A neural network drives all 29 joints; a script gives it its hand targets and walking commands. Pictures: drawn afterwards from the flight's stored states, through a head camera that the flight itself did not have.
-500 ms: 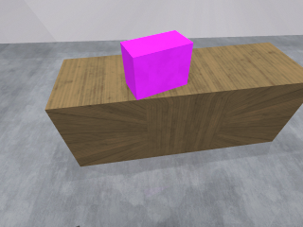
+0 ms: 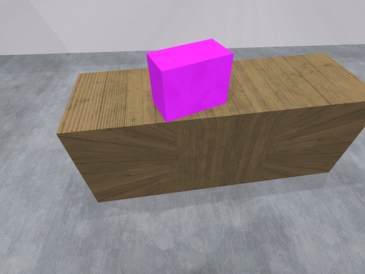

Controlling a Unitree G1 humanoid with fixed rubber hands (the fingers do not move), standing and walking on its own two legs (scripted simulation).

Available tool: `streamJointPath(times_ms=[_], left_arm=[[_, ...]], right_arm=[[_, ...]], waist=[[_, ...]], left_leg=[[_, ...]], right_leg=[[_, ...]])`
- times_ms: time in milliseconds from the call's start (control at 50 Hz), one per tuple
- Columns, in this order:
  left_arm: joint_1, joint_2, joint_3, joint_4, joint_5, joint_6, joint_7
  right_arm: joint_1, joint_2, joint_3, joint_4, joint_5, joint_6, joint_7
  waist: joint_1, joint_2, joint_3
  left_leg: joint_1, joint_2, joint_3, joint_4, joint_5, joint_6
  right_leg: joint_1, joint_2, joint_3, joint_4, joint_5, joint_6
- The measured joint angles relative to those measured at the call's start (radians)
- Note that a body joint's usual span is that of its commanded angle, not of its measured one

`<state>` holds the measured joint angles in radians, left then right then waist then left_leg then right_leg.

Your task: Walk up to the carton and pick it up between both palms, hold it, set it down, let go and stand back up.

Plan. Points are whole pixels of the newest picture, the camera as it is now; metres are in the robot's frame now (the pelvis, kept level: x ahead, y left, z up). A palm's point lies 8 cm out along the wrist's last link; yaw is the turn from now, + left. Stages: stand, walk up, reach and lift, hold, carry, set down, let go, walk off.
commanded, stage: stand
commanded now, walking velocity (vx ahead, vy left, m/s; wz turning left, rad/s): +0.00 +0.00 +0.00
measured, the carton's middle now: (189, 80) +0.92 +0.01 -0.04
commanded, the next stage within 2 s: none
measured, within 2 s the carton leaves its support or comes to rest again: neither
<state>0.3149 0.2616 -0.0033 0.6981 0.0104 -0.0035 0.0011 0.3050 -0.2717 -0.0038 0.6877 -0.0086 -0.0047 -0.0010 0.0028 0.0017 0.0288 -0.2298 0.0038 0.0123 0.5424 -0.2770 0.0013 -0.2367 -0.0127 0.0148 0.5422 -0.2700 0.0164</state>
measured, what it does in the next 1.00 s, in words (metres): stands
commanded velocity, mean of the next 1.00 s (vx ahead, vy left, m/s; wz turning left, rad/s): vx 0.00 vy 0.00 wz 0.00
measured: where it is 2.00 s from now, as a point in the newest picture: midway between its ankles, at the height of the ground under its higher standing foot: outside the picture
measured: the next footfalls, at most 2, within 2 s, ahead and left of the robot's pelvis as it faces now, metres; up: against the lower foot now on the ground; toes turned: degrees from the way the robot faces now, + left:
none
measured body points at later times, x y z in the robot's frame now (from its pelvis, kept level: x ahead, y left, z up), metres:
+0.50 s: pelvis +0.00 +0.00 +0.00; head +0.01 +0.00 +0.45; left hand +0.09 +0.26 -0.12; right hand +0.08 -0.26 -0.12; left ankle +0.01 +0.12 -0.73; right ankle +0.01 -0.13 -0.73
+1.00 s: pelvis +0.00 +0.00 +0.00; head +0.01 +0.00 +0.45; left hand +0.09 +0.26 -0.12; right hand +0.09 -0.26 -0.12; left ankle +0.01 +0.12 -0.73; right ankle +0.01 -0.13 -0.73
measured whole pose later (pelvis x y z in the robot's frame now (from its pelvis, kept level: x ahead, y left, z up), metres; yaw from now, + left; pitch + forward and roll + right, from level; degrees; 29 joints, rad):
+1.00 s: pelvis +0.00 +0.00 +0.00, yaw +0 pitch -2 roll +0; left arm 0.31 0.27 -0.01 0.73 0.01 0.00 0.01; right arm 0.32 -0.27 0.00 0.72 -0.01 0.00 0.00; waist 0.00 0.00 0.03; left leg -0.22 0.01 0.02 0.53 -0.28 0.00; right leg -0.23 -0.01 0.02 0.53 -0.27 0.02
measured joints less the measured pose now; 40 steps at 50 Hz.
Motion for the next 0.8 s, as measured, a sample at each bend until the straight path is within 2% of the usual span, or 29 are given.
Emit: streamJointPath(times_ms=[800], left_arm=[[-0.007, 0.005, -0.004, 0.024, -0.002, 0.003, 0.005]], right_arm=[[0.015, -0.002, 0.006, 0.032, 0.002, 0.002, -0.003]], waist=[[-0.005, -0.004, 0.001]], left_leg=[[0.007, 0.003, 0.007, -0.012, -0.001, 0.0]], right_leg=[[0.002, 0.002, 0.012, -0.009, 0.001, 0.001]])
